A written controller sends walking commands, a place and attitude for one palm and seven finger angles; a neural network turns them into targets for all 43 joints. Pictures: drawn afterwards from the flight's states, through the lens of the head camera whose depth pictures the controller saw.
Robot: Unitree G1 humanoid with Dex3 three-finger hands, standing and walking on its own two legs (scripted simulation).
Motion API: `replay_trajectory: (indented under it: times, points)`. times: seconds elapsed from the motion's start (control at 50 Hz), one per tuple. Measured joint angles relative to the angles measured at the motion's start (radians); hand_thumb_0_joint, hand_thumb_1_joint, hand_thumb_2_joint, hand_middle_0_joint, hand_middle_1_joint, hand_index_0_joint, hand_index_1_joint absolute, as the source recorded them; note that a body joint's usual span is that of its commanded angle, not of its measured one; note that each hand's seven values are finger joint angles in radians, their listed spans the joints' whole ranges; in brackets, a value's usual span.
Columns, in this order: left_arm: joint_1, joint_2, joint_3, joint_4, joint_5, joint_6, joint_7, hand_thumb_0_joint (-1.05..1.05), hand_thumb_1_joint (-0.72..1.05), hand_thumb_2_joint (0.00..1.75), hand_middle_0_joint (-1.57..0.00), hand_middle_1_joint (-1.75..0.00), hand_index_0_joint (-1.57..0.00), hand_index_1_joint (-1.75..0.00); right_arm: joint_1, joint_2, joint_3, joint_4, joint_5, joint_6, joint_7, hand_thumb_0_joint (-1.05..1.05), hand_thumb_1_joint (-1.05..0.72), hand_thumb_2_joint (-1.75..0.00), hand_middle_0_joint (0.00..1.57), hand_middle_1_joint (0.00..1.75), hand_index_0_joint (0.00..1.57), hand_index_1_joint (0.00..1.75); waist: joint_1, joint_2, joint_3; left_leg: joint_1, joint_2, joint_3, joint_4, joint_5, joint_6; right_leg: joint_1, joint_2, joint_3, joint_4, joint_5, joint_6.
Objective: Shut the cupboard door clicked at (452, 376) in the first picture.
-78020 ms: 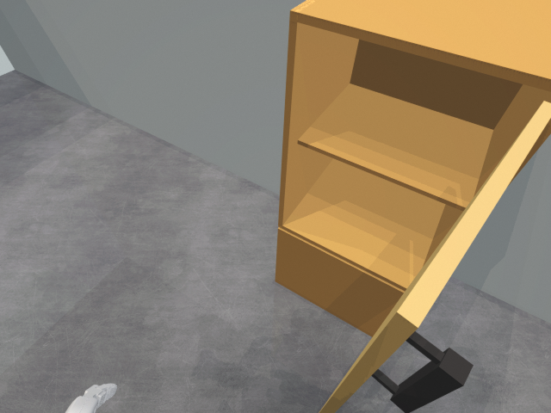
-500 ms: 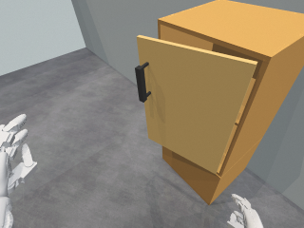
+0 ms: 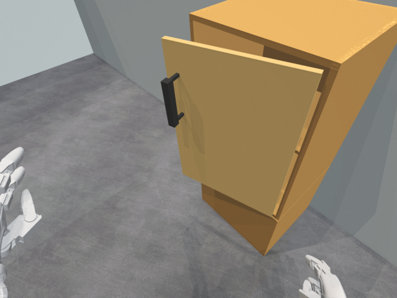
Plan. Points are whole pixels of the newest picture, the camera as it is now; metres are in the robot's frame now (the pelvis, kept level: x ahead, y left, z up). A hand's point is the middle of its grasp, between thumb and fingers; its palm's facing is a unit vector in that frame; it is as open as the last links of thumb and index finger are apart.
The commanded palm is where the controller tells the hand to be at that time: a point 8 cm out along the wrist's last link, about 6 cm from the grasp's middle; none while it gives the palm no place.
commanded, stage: step back with the hand held close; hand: left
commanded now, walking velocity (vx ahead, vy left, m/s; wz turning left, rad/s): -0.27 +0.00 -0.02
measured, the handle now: (174, 100) +0.64 +0.13 +0.05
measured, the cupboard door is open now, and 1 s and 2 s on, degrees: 16 16 16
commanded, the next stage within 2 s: stop stepping back and stand still in 1.10 s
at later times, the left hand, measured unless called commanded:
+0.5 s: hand out of the picture +0.13 +0.30 +0.15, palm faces +0.43 -0.77 -0.48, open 7.4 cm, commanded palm +0.07 +0.33 +0.18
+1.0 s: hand out of the picture +0.03 +0.32 +0.18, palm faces +0.51 -0.72 -0.46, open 7.4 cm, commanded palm -0.05 +0.34 +0.18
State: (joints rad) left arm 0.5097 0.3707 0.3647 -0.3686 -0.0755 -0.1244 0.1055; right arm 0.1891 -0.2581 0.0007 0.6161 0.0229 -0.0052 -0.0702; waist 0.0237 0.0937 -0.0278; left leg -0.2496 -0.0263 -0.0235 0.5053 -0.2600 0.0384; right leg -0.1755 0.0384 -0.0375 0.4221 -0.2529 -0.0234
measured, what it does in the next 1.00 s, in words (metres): walks backwards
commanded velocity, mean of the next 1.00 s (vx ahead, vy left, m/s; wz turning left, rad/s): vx -0.32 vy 0.00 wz -0.04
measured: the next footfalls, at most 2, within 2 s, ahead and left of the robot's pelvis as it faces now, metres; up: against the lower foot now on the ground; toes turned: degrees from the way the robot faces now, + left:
right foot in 1.12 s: -0.27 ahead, -0.12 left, +0.00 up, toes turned +3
left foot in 1.50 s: -0.13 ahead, +0.14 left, +0.00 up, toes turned -7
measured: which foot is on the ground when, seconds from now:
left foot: down 0.00-1.00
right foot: down 0.00-0.86, up 0.88-1.00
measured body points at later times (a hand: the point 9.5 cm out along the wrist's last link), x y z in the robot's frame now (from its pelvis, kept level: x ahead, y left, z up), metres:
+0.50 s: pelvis -0.07 +0.03 -0.01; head -0.07 +0.04 +0.44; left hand +0.10 +0.34 +0.18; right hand +0.10 -0.22 -0.09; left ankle +0.00 +0.09 -0.74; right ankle -0.03 -0.11 -0.74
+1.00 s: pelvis -0.16 +0.03 -0.02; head -0.15 +0.06 +0.42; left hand -0.01 +0.35 +0.20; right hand +0.02 -0.20 -0.10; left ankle +0.00 +0.10 -0.74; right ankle -0.18 -0.12 -0.71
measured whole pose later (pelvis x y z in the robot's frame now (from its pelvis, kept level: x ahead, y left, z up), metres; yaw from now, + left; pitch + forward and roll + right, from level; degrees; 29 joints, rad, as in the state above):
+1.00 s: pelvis -0.16 +0.03 -0.02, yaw +6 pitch +1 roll -6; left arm 0.49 0.50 0.49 -0.55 -0.04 -0.25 0.16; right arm 0.23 -0.20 -0.02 0.61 0.00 -0.07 -0.07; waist -0.04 0.04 -0.01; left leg -0.58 0.06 0.05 0.59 -0.04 0.09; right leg -0.36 0.09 -0.01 0.84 -0.42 0.01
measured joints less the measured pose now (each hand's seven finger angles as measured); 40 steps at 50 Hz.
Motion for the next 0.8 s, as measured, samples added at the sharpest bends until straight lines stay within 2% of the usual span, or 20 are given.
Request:
replay_trajectory:
  times: [0.1, 0.26, 0.48, 0.58, 0.66, 0.8]
  points:
    - [0.039, 0.025, -0.002, -0.052, 0.000, 0.004, 0.007, 0.02, 0.89, 0.90, -0.22, -0.30, -0.21, -0.30, -0.002, -0.008, -0.016, -0.016, 0.003, 0.037, -0.015, 0.01, -0.90, -0.89, 0.20, 0.30, 0.20, 0.30, -0.010, -0.023, 0.008, -0.025, -0.019, 0.017, 0.006, 0.006, 0.014, -0.046, -0.021, 0.015, 0.047, -0.013, 0.017]
    - [0.043, 0.091, 0.050, -0.093, -0.004, -0.005, 0.024, 0.02, 0.89, 0.90, -0.22, -0.30, -0.22, -0.30, -0.018, 0.014, -0.010, -0.061, 0.006, 0.065, -0.023, 0.01, -0.90, -0.89, 0.20, 0.30, 0.20, 0.30, -0.023, -0.055, 0.007, -0.066, -0.029, 0.044, 0.017, 0.033, 0.032, -0.102, -0.033, 0.038, 0.080, 0.009, 0.036]
    - [0.030, 0.060, 0.063, -0.099, 0.040, -0.048, 0.032, 0.02, 0.89, 0.90, -0.22, -0.30, -0.22, -0.30, 0.021, 0.028, 0.010, -0.075, -0.006, 0.025, -0.021, 0.01, -0.90, -0.89, 0.20, 0.30, 0.21, 0.30, -0.022, -0.080, 0.011, -0.155, -0.029, 0.035, 0.084, 0.061, 0.048, -0.174, -0.025, 0.044, 0.141, 0.030, 0.047]
    - [-0.003, 0.049, 0.078, -0.113, 0.058, -0.074, 0.034, 0.02, 0.88, 0.90, -0.22, -0.30, -0.22, -0.30, 0.042, 0.027, 0.009, -0.056, -0.012, 0.004, -0.016, 0.01, -0.90, -0.89, 0.20, 0.30, 0.21, 0.30, -0.023, -0.078, 0.028, -0.198, -0.012, 0.033, 0.138, 0.058, 0.045, -0.195, -0.012, 0.036, 0.183, 0.022, 0.039]
    - [0.008, 0.046, 0.090, -0.134, 0.059, -0.094, 0.039, 0.02, 0.88, 0.90, -0.22, -0.30, -0.22, -0.30, 0.052, 0.029, 0.005, -0.041, -0.015, -0.008, -0.008, 0.01, -0.90, -0.89, 0.20, 0.30, 0.21, 0.30, -0.023, -0.080, 0.026, -0.225, 0.002, 0.043, 0.177, 0.000, 0.036, -0.212, -0.013, 0.023, 0.200, 0.026, 0.032]
    - [-0.001, 0.048, 0.066, -0.154, 0.051, -0.115, 0.066, 0.02, 0.88, 0.90, -0.22, -0.30, -0.22, -0.30, 0.047, 0.023, -0.005, -0.008, -0.023, -0.016, 0.001, 0.01, -0.90, -0.89, 0.20, 0.30, 0.21, 0.30, -0.026, -0.095, 0.019, -0.263, 0.004, 0.061, 0.181, -0.052, 0.005, -0.241, -0.028, 0.020, 0.181, 0.070, 0.034]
